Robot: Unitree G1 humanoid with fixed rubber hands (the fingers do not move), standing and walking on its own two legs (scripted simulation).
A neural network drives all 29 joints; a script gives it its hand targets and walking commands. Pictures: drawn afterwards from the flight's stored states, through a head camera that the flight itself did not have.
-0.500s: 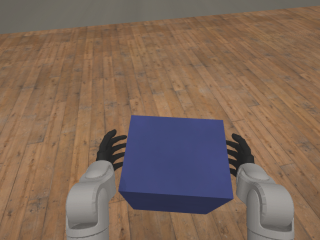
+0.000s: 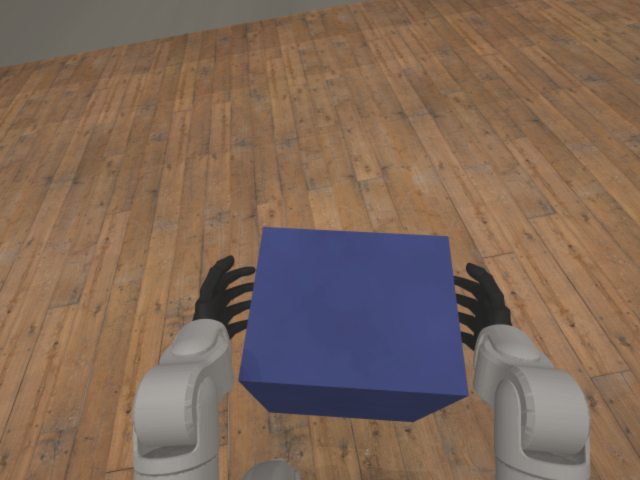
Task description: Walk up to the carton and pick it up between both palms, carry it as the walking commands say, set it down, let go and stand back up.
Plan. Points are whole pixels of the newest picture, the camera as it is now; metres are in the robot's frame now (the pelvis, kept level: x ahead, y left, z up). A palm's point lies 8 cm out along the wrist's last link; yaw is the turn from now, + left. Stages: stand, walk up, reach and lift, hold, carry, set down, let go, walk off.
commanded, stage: carry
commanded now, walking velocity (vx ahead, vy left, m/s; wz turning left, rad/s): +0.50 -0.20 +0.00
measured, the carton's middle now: (346, 335) +0.29 +0.00 +0.01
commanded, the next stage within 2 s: none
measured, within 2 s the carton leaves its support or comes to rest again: neither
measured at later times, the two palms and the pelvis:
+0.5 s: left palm (312, 164) +0.54 +0.04 +0.09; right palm (512, 158) +0.52 -0.25 +0.09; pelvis +0.28 -0.10 -0.01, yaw -1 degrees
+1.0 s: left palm (402, 59) +0.82 -0.13 +0.10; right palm (555, 61) +0.81 -0.42 +0.07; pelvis +0.56 -0.26 -0.01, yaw -2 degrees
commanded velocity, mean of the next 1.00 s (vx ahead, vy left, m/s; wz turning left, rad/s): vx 0.50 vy -0.20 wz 0.00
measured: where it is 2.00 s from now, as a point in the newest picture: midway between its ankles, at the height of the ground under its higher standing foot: (467, 232)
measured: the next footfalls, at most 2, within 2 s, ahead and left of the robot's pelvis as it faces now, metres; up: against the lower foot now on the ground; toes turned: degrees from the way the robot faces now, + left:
left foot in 0.28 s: +0.24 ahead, +0.05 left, +0.00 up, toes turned +7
right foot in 0.60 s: +0.48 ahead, -0.28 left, +0.00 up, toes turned -10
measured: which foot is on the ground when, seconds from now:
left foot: up 0.00-0.26, down 0.28-0.64, up 0.66-1.00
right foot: down 0.00-0.26, up 0.28-0.58, down 0.60-1.00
